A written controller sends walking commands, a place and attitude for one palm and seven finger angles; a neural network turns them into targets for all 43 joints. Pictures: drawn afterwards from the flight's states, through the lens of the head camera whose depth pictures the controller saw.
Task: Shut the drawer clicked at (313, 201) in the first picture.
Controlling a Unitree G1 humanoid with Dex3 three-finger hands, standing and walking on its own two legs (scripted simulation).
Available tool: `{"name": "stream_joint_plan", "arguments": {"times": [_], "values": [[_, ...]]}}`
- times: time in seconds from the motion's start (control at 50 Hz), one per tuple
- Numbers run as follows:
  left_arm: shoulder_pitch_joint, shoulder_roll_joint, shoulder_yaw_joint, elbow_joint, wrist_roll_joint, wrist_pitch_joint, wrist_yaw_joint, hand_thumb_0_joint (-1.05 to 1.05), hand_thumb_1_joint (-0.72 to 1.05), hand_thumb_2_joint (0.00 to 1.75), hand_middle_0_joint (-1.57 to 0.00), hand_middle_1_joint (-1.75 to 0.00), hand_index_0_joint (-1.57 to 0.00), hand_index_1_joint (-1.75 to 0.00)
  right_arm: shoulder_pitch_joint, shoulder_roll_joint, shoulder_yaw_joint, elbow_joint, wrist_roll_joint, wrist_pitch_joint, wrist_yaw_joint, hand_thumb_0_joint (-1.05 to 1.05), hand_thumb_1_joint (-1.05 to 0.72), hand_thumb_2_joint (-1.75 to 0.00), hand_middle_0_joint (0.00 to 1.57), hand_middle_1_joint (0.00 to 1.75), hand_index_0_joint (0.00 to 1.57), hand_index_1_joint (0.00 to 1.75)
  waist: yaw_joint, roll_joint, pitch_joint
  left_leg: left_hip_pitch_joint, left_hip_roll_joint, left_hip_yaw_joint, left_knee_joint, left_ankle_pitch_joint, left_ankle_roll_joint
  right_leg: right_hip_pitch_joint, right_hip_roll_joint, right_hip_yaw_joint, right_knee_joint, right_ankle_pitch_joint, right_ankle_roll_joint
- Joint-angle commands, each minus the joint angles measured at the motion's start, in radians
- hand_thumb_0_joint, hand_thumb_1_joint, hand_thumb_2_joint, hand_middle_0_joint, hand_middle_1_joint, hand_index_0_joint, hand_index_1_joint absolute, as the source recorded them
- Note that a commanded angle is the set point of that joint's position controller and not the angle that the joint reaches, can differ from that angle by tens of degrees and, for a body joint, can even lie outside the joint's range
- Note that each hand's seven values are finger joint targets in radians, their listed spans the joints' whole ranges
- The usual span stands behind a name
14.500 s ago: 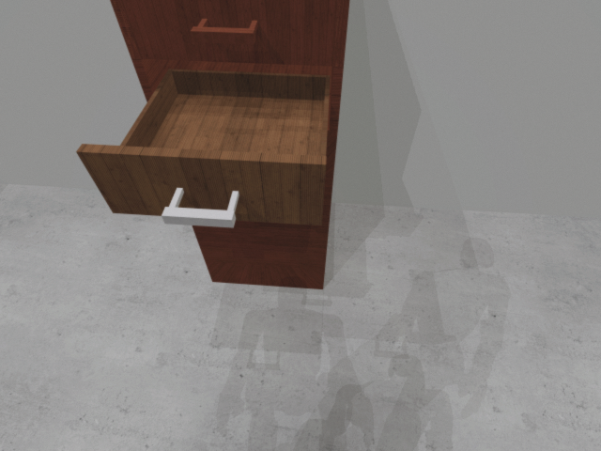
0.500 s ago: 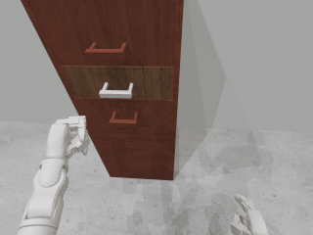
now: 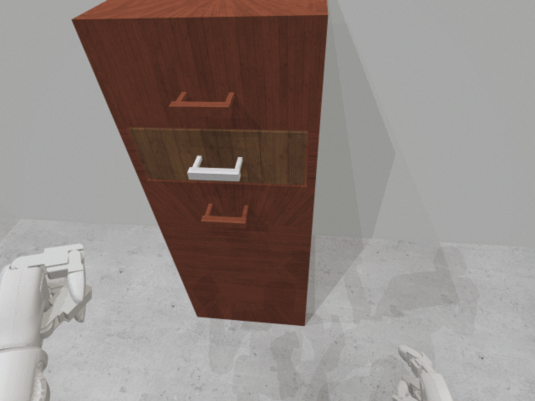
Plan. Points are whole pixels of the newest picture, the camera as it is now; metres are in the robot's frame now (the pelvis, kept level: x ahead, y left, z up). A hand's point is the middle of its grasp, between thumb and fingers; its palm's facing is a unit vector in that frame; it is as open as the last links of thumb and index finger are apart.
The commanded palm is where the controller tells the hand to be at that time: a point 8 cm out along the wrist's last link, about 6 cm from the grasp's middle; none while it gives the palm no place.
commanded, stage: draw the hand back to the body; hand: left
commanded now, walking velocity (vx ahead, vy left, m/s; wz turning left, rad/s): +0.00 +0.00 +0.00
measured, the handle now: (216, 167) +0.56 +0.19 +0.04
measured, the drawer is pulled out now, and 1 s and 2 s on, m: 0.00 0.00 0.00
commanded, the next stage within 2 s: step back with the hand held close in 0.22 s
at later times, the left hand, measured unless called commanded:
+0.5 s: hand (64, 294) +0.17 +0.24 +0.17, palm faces +0.41 -0.80 -0.45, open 3.2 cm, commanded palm +0.12 +0.28 +0.17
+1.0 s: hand (34, 353) +0.12 +0.25 +0.16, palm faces +0.38 -0.80 -0.47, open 3.2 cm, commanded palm +0.06 +0.29 +0.17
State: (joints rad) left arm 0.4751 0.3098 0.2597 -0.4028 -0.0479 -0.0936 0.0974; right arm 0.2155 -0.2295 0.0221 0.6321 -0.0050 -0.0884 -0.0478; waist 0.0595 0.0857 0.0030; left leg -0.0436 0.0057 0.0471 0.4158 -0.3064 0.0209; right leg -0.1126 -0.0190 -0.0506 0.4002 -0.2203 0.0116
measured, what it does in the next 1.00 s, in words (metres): shifts its weight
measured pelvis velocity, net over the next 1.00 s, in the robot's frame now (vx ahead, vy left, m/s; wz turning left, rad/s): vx -0.08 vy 0.01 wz -0.01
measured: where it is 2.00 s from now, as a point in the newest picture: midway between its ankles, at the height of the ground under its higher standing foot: outside the picture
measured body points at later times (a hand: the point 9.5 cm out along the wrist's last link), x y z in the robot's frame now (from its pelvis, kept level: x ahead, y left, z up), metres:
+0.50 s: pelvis -0.02 +0.00 +0.00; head -0.02 -0.02 +0.45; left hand +0.15 +0.28 +0.20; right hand +0.16 -0.23 -0.09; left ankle -0.05 +0.10 -0.74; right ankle +0.00 -0.13 -0.74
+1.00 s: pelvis -0.08 +0.01 -0.01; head -0.06 +0.01 +0.44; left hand +0.09 +0.29 +0.18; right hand +0.10 -0.22 -0.09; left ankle -0.05 +0.10 -0.74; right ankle +0.00 -0.13 -0.74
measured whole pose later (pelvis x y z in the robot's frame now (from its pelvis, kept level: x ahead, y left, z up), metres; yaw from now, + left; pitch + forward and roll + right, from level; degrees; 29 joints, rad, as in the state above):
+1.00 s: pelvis -0.08 +0.01 -0.01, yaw -1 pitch +1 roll +0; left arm 0.59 0.36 0.37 -0.57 -0.01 -0.23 0.14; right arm 0.19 -0.21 -0.01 0.55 0.00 -0.06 -0.07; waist 0.01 0.01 0.03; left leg -0.33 -0.01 0.07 0.59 -0.27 0.05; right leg -0.38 -0.04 -0.03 0.52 -0.14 0.03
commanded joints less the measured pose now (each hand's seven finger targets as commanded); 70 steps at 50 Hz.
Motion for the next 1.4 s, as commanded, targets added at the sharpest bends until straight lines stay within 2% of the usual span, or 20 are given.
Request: {"name": "stream_joint_plan", "arguments": {"times": [0.0, 0.12, 0.32, 0.34, 0.36, 0.42, 0.48, 0.52, 0.62, 0.72, 0.84, 0.92, 0.98, 1.06, 1.1, 1.14, 1.18, 1.28, 1.34, 1.38], "values": [[-0.032, 0.186, 0.143, -0.282, -0.005, -0.073, 0.028, 0.0, 0.9, 0.9, -1.4, -1.6, -1.4, -1.6, -0.137, -0.093, -0.04, -0.174, 0.004, -0.085, -0.012, 0.0, -0.9, -0.9, 0.2, 0.3, 0.2, 0.3, 0.006, -0.01, -0.049, -0.08, 0.027, -0.038, -0.057, 0.313, -0.01, 0.06, 0.008, 0.022, -0.026, 0.19, -0.035], [-0.071, 0.151, 0.109, -0.245, 0.005, -0.075, 0.035, 0.0, 0.9, 0.9, -1.4, -1.6, -1.4, -1.6, -0.127, -0.099, -0.042, -0.155, 0.004, -0.102, -0.021, 0.0, -0.9, -0.9, 0.2, 0.3, 0.2, 0.3, -0.011, -0.057, 0.026, -0.098, 0.028, -0.043, -0.065, 0.208, -0.003, 0.0, 0.008, 0.022, -0.044, 0.087, -0.033], [-0.063, 0.17, 0.132, -0.28, 0.005, -0.085, 0.041, 0.0, 0.9, 0.9, -1.4, -1.6, -1.4, -1.6, -0.135, -0.091, -0.037, -0.154, -0.002, -0.125, -0.026, 0.0, -0.9, -0.9, 0.2, 0.3, 0.2, 0.3, 0.008, 0.0, -0.011, -0.097, 0.024, -0.046, -0.069, 0.201, -0.007, 0.039, 0.007, 0.035, -0.039, 0.089, -0.04], [-0.179, 0.311, 0.291, -0.348, -0.006, -0.136, 0.047, 0.0, 0.9, 0.9, -1.4, -1.6, -1.4, -1.6, -0.117, -0.115, -0.04, -0.183, 0.001, -0.098, -0.023, 0.0, -0.9, -0.9, 0.2, 0.3, 0.2, 0.3, -0.041, -0.045, 0.073, -0.182, 0.035, -0.049, -0.058, 0.103, 0.019, -0.056, -0.039, 0.164, -0.103, 0.119, -0.041], [-0.072, 0.24, 0.244, -0.246, -0.002, -0.14, 0.039, 0.0, 0.9, 0.9, -1.4, -1.6, -1.4, -1.6, -0.109, -0.099, -0.042, -0.161, -0.002, -0.083, -0.024, 0.0, -0.9, -0.9, 0.2, 0.3, 0.2, 0.3, -0.045, -0.112, 0.061, -0.167, 0.03, -0.063, -0.042, 0.089, 0.02, -0.071, -0.06, 0.166, -0.122, 0.097, -0.043], [0.042, 0.162, 0.176, -0.227, 0.006, -0.149, 0.025, 0.0, 0.9, 0.9, -1.4, -1.6, -1.4, -1.6, -0.114, -0.112, -0.054, -0.174, -0.008, -0.051, -0.019, 0.0, -0.9, -0.9, 0.2, 0.3, 0.2, 0.3, -0.051, -0.06, -0.005, -0.145, 0.043, -0.051, -0.051, 0.176, 0.018, -0.058, -0.059, 0.133, -0.08, 0.186, -0.034], [0.103, 0.174, 0.185, -0.252, 0.008, -0.153, 0.028, 0.0, 0.9, 0.9, -1.4, -1.6, -1.4, -1.6, -0.121, -0.12, -0.066, -0.191, -0.01, -0.027, -0.021, 0.0, -0.9, -0.9, 0.2, 0.3, 0.2, 0.3, -0.047, -0.042, -0.097, -0.149, 0.057, -0.056, -0.048, 0.316, 0.016, 0.005, -0.052, 0.094, -0.006, 0.326, -0.024], [0.135, 0.198, 0.212, -0.259, 0.007, -0.151, 0.034, 0.0, 0.9, 0.9, -1.4, -1.6, -1.4, -1.6, -0.124, -0.11, -0.073, -0.206, -0.003, -0.01, -0.022, 0.0, -0.9, -0.9, 0.2, 0.3, 0.2, 0.3, -0.044, -0.086, -0.143, -0.153, 0.067, -0.055, -0.035, 0.356, 0.018, 0.02, -0.053, 0.088, 0.022, 0.371, -0.017], [0.171, 0.232, 0.245, -0.319, 0.004, -0.161, 0.044, 0.0, 0.9, 0.9, -1.4, -1.6, -1.4, -1.6, -0.129, -0.103, -0.083, -0.23, 0.005, 0.01, -0.031, 0.0, -0.9, -0.9, 0.2, 0.3, 0.2, 0.3, -0.043, -0.077, -0.177, -0.207, 0.068, -0.064, -0.011, 0.381, 0.014, 0.033, -0.062, 0.097, 0.074, 0.442, -0.016], [0.169, 0.232, 0.241, -0.357, 0.013, -0.168, 0.052, 0.0, 0.9, 0.9, -1.4, -1.6, -1.4, -1.6, -0.123, -0.11, -0.087, -0.24, 0.005, 0.004, -0.038, 0.0, -0.9, -0.9, 0.2, 0.3, 0.2, 0.3, -0.043, -0.016, -0.147, -0.303, 0.091, -0.092, -0.044, 0.289, 0.032, 0.031, -0.036, 0.089, 0.125, 0.343, -0.005], [0.12, 0.216, 0.233, -0.345, 0.026, -0.181, 0.059, 0.0, 0.9, 0.9, -1.4, -1.6, -1.4, -1.6, -0.107, -0.117, -0.087, -0.244, 0.007, -0.018, -0.039, 0.0, -0.9, -0.9, 0.2, 0.3, 0.2, 0.3, -0.055, -0.042, -0.054, -0.523, 0.099, -0.112, -0.083, -0.095, 0.065, 0.047, -0.035, 0.133, 0.146, 0.168, -0.005], [0.1, 0.218, 0.23, -0.357, 0.03, -0.196, 0.064, 0.0, 0.9, 0.9, -1.4, -1.6, -1.4, -1.6, -0.093, -0.114, -0.087, -0.239, 0.005, -0.031, -0.037, 0.0, -0.9, -0.9, 0.2, 0.3, 0.2, 0.3, -0.066, -0.113, -0.043, -0.503, 0.061, -0.106, -0.02, -0.191, 0.056, -0.046, -0.065, 0.187, 0.042, 0.019, -0.022], [0.094, 0.233, 0.241, -0.372, 0.029, -0.207, 0.07, 0.0, 0.9, 0.9, -1.4, -1.6, -1.4, -1.6, -0.09, -0.116, -0.087, -0.235, 0.0, -0.037, -0.037, 0.0, -0.9, -0.9, 0.2, 0.3, 0.2, 0.3, -0.07, -0.122, -0.051, -0.451, 0.052, -0.111, 0.001, -0.19, 0.049, -0.119, -0.073, 0.194, -0.01, -0.081, -0.029], [0.101, 0.216, 0.237, -0.374, 0.038, -0.224, 0.076, 0.0, 0.9, 0.9, -1.4, -1.6, -1.4, -1.6, -0.093, -0.125, -0.084, -0.239, -0.001, -0.048, -0.039, 0.0, -0.9, -0.9, 0.2, 0.3, 0.2, 0.3, -0.069, -0.028, -0.051, -0.559, 0.102, -0.155, -0.089, -0.259, 0.072, -0.027, -0.024, 0.138, 0.093, -0.05, -0.006], [0.105, 0.224, 0.254, -0.401, 0.048, -0.233, 0.077, 0.0, 0.9, 0.9, -1.4, -1.6, -1.4, -1.6, -0.099, -0.126, -0.084, -0.246, 0.004, -0.062, -0.042, 0.0, -0.9, -0.9, 0.2, 0.3, 0.2, 0.3, -0.061, 0.064, -0.076, -0.668, 0.157, -0.208, -0.17, -0.303, 0.097, 0.104, 0.024, 0.095, 0.252, 0.075, 0.01], [0.117, 0.231, 0.274, -0.396, 0.054, -0.239, 0.074, 0.0, 0.9, 0.9, -1.4, -1.6, -1.4, -1.6, -0.102, -0.121, -0.09, -0.249, 0.002, -0.071, -0.041, 0.0, -0.9, -0.9, 0.2, 0.3, 0.2, 0.3, -0.054, 0.078, -0.082, -0.725, 0.174, -0.214, -0.156, -0.25, 0.111, 0.161, 0.043, 0.101, 0.33, 0.197, 0.015], [0.119, 0.24, 0.285, -0.407, 0.048, -0.243, 0.066, 0.0, 0.9, 0.9, -1.4, -1.6, -1.4, -1.6, -0.096, -0.117, -0.094, -0.244, 0.0, -0.076, -0.039, 0.0, -0.9, -0.9, 0.2, 0.3, 0.2, 0.3, -0.057, 0.003, -0.1, -0.679, 0.154, -0.2, -0.099, -0.115, 0.097, 0.143, 0.036, 0.125, 0.318, 0.298, 0.009], [0.09, 0.23, 0.271, -0.405, 0.037, -0.248, 0.049, 0.0, 0.9, 0.9, -1.4, -1.6, -1.4, -1.6, -0.086, -0.112, -0.101, -0.22, -0.006, -0.065, -0.031, 0.0, -0.9, -0.9, 0.2, 0.3, 0.2, 0.3, -0.074, -0.093, -0.105, -0.572, 0.069, -0.119, 0.05, -0.123, 0.058, -0.007, -0.05, 0.26, 0.192, 0.346, -0.027], [0.099, 0.24, 0.269, -0.395, 0.031, -0.25, 0.052, 0.0, 0.9, 0.9, -1.4, -1.6, -1.4, -1.6, -0.08, -0.105, -0.105, -0.214, -0.004, -0.049, -0.021, 0.0, -0.9, -0.9, 0.2, 0.3, 0.2, 0.3, -0.078, -0.177, -0.103, -0.47, 0.026, -0.1, 0.142, -0.182, 0.036, -0.168, -0.108, 0.328, 0.038, 0.069, -0.06], [0.104, 0.259, 0.284, -0.403, 0.025, -0.26, 0.06, 0.0, 0.9, 0.9, -1.4, -1.6, -1.4, -1.6, -0.085, -0.103, -0.105, -0.209, -0.007, -0.039, -0.02, 0.0, -0.9, -0.9, 0.2, 0.3, 0.2, 0.3, -0.081, -0.16, -0.093, -0.399, 0.019, -0.107, 0.165, -0.177, 0.028, -0.278, -0.12, 0.325, -0.023, -0.087, -0.073]]}}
